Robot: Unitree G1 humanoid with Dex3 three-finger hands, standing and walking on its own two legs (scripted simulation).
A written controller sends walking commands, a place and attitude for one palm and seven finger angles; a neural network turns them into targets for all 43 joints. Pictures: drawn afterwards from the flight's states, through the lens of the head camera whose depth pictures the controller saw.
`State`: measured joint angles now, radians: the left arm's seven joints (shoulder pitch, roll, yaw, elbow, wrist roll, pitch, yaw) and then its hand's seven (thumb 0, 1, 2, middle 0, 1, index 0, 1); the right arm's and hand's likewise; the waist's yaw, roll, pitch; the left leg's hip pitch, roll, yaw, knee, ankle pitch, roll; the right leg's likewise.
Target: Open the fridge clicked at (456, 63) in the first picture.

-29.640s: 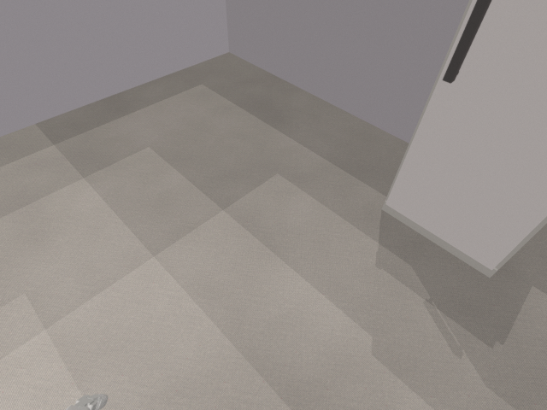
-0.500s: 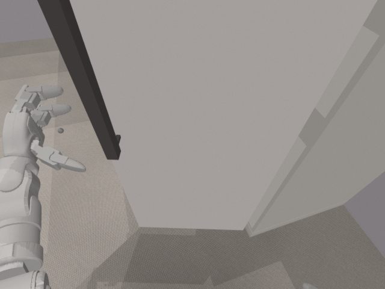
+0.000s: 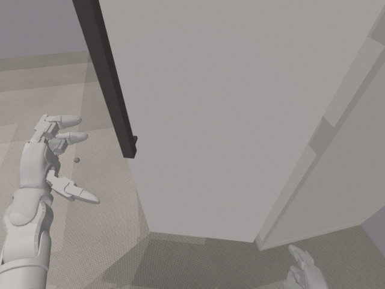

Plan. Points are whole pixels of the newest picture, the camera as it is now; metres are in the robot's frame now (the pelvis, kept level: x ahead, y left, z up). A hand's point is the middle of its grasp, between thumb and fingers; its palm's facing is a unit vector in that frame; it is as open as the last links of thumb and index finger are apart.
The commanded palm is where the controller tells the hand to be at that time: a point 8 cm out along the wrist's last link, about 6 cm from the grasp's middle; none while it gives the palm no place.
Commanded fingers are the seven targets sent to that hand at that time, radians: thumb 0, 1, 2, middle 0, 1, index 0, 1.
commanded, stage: slip the hand off the handle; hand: left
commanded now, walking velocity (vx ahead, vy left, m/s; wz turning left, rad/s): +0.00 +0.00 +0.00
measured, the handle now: (116, 86) +0.46 +0.21 +0.20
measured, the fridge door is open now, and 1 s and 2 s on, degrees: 71 71 71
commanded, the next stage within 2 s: draw the hand back to the body in 0.14 s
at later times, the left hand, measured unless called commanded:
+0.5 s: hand (67, 165) +0.27 +0.25 +0.16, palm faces +0.22 -0.97 -0.02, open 14.7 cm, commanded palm +0.22 +0.29 +0.15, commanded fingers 0.00 -0.55 0.20 -0.25 -1.15 -0.25 -1.15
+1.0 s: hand (43, 185) +0.23 +0.27 +0.16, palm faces +0.46 -0.84 -0.30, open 13.3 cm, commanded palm +0.18 +0.30 +0.18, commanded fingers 0.00 0.10 0.51 -0.23 -0.77 -0.23 -0.77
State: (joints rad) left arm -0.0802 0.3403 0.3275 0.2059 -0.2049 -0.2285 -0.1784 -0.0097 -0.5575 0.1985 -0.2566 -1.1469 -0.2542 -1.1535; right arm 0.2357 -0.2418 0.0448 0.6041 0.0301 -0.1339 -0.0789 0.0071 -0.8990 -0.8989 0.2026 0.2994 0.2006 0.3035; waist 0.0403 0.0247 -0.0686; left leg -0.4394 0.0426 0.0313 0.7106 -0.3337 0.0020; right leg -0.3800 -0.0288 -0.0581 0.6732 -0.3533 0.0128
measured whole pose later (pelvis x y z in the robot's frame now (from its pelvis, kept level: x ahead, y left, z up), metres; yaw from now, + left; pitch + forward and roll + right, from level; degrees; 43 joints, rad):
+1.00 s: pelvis +0.01 -0.01 +0.02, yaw +0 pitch -3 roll +0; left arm 0.26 0.34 0.32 -0.19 -0.11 -0.02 0.08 -0.01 -0.24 0.35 -0.24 -0.96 -0.24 -0.97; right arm 0.21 -0.24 0.06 0.65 0.00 -0.18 -0.10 0.01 -0.90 -0.90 0.20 0.30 0.20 0.30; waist 0.08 0.04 0.00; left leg -0.18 0.03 0.03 0.48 -0.25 -0.01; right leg -0.13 -0.03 -0.06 0.46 -0.28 0.01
